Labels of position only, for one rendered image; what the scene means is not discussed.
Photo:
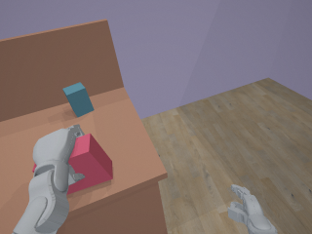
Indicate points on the robot right hand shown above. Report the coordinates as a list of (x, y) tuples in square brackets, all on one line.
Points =
[(251, 206)]

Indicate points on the robot left hand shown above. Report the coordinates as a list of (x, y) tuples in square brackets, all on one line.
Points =
[(58, 146)]

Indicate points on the robot right forearm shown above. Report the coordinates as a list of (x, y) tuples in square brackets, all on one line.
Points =
[(260, 224)]

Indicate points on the table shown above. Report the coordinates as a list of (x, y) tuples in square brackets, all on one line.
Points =
[(34, 70)]

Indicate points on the sponge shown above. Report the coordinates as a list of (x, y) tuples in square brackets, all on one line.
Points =
[(89, 159)]

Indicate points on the robot left forearm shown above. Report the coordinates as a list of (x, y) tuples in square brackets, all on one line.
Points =
[(48, 206)]

